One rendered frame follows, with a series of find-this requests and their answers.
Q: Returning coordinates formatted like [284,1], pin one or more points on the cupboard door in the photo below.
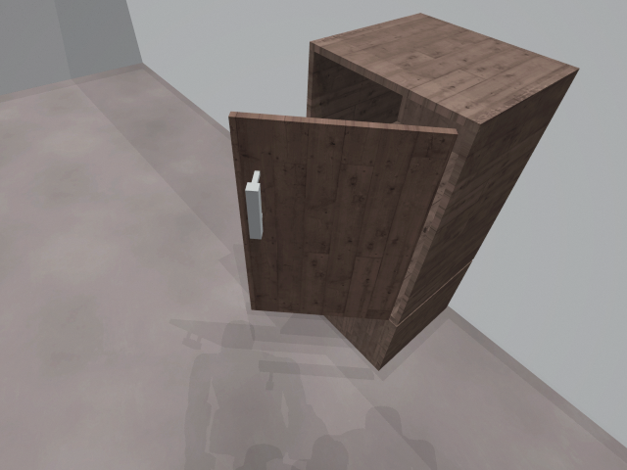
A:
[344,203]

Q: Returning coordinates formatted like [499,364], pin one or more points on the handle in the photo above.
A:
[254,207]

